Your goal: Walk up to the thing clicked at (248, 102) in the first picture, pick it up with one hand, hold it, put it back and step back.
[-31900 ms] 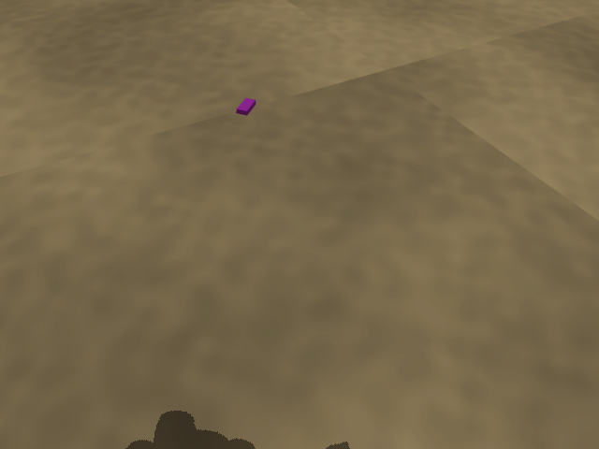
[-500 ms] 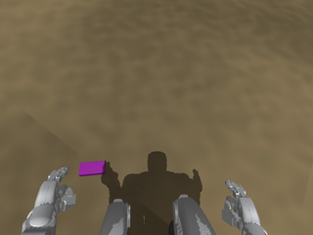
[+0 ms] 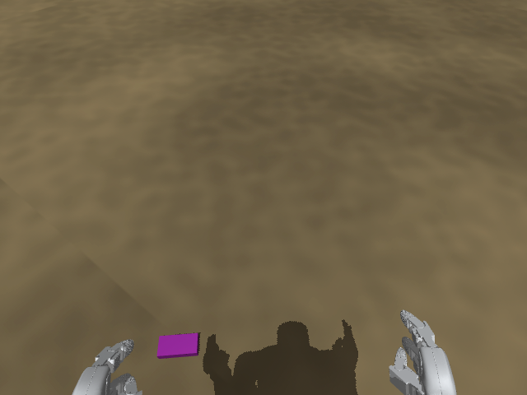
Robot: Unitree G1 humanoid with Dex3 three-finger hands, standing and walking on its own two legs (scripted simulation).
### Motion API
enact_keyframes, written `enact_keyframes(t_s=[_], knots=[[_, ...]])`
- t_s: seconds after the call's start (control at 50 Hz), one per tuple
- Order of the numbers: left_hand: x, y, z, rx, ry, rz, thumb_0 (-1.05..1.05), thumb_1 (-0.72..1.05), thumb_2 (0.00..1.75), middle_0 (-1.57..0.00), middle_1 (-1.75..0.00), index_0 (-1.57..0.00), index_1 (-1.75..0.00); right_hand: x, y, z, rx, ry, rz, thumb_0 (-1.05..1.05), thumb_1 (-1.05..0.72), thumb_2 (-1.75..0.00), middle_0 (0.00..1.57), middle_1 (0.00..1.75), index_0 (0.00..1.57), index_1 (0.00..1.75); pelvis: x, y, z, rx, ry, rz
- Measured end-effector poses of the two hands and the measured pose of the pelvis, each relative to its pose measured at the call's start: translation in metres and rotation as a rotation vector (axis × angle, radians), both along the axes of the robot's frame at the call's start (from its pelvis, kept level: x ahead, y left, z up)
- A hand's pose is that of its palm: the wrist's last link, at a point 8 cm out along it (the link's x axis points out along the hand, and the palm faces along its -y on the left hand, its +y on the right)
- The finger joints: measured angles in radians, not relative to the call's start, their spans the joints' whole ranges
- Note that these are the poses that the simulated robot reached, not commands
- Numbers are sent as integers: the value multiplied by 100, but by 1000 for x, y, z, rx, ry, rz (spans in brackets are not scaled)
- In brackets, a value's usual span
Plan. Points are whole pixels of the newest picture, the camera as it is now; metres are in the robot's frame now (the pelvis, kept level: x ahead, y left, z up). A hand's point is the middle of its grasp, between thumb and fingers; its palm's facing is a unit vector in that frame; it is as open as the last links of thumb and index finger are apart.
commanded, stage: home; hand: left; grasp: from above
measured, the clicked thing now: (178, 345) +0.44 +0.27 -0.70
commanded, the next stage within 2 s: stand in 1.86 s
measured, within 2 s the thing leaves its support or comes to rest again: neither
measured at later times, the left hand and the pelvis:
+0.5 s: hand (138, 394) +0.17 +0.18 -0.05, palm faces +0.03 -0.98 -0.20, open 7.4 cm; pelvis +0.00 +0.00 +0.00, yaw +0 degrees
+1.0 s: hand (137, 394) +0.17 +0.18 -0.05, palm faces +0.02 -0.98 -0.20, open 7.4 cm; pelvis +0.00 +0.00 +0.00, yaw +0 degrees
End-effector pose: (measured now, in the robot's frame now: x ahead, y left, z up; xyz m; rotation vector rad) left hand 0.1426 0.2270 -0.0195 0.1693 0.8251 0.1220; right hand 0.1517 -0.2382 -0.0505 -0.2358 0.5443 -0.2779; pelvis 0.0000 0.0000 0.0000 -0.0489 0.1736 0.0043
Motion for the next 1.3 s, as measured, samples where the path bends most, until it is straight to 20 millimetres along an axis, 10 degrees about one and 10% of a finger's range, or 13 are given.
enact_keyframes(t_s=[1.3], knots=[[14, -2, -4, -2, 0, -15, 1, 90, 90, -20, -30, -20, -30, 2, -3, -8, -7, 57, 2, 1, -90, -90, 20, 30, 20, 30, 9, -1, -1, 0, 8, -5]])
